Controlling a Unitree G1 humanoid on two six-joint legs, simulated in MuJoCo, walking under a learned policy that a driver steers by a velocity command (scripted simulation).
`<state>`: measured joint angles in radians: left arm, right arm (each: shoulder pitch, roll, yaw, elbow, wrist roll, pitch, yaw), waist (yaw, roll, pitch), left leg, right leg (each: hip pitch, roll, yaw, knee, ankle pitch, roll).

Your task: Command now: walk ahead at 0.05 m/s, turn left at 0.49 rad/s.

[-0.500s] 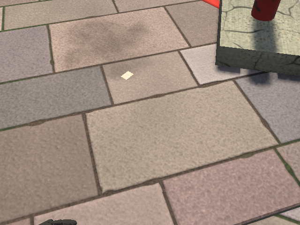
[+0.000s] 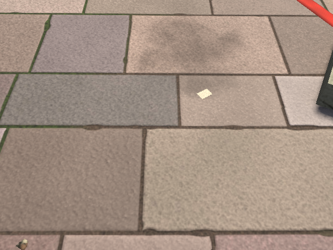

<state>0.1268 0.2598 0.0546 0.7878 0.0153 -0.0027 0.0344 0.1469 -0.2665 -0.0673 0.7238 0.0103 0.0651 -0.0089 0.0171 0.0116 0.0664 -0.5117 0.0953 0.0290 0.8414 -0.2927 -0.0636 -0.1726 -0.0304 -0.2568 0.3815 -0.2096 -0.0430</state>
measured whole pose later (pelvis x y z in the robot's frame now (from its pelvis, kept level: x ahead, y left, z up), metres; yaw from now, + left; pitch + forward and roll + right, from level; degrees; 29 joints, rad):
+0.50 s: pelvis +0.04 +0.02 +0.00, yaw +17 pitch +2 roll -2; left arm 0.07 0.26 0.07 0.76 -0.01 0.02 0.02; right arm 0.15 -0.30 -0.09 0.62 0.01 0.04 -0.04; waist -0.02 0.02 0.05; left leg -0.35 -0.05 -0.16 0.53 -0.21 0.02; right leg -0.39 0.03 0.06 0.73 -0.46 0.07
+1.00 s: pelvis +0.01 +0.01 -0.01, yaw +36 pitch +2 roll -1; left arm 0.14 0.30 0.09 0.71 0.00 0.03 0.04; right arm 0.18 -0.27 -0.07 0.59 -0.01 0.02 0.01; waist 0.00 -0.04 0.06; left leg -0.33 -0.03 -0.01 0.59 -0.29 0.05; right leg -0.47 -0.05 0.00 1.10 -0.53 0.05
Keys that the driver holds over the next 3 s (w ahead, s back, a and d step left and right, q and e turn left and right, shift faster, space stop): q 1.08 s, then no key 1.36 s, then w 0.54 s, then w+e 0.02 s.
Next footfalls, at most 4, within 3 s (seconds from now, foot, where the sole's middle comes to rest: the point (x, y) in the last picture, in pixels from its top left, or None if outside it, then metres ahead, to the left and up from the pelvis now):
0.10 left None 0.08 0.14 -0.78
0.46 right None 0.12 -0.12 -0.78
0.90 left None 0.00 0.12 -0.78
1.26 right None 0.16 -0.07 -0.76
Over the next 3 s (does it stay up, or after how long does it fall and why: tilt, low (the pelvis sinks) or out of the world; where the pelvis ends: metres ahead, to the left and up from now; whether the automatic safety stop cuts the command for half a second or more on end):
stays up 0.12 0.07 0.01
